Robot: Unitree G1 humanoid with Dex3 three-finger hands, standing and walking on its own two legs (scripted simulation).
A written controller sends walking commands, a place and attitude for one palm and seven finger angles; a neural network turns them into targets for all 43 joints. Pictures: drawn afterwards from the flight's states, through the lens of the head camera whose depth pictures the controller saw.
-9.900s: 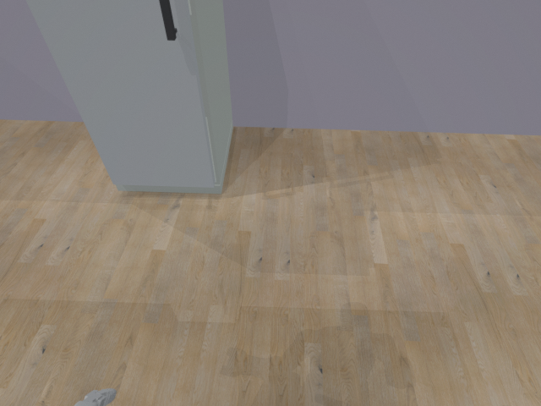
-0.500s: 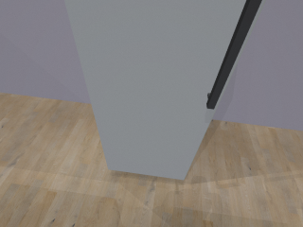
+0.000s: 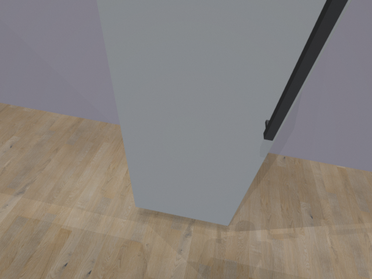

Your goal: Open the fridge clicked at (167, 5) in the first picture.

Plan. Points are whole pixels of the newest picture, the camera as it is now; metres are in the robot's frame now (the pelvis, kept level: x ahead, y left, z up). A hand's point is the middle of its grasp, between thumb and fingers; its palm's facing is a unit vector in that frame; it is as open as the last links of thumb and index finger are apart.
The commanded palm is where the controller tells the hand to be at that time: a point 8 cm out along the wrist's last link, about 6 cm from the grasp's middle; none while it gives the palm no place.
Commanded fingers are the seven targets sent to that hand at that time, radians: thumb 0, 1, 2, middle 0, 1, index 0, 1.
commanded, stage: look again from close up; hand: right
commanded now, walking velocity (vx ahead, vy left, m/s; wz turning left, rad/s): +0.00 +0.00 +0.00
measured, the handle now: (303, 57) +0.50 -0.18 +0.27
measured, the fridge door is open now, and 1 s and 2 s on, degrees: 0 0 0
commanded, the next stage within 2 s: raise the hand to about handle height in 0.76 s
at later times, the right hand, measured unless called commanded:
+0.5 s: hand out of the picture +0.00 -0.14 -0.17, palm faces +0.03 +0.98 -0.19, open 7.4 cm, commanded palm none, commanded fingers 0.00 -0.90 -0.90 0.20 0.30 0.20 0.30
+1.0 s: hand out of the picture +0.15 -0.17 -0.05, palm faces +0.28 +0.95 -0.17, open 7.5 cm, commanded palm +0.10 -0.21 -0.04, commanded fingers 0.00 -0.71 -0.82 0.21 0.42 0.21 0.42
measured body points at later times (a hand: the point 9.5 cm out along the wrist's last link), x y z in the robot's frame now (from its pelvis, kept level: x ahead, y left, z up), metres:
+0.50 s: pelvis +0.00 +0.03 +0.00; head +0.01 +0.03 +0.45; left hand +0.01 +0.25 -0.16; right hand -0.01 -0.19 -0.15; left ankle -0.02 +0.13 -0.74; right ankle -0.02 -0.11 -0.74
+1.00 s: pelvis -0.01 +0.03 +0.00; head +0.00 +0.05 +0.45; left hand +0.07 +0.27 -0.14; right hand +0.14 -0.22 -0.04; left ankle -0.02 +0.13 -0.74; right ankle -0.02 -0.11 -0.74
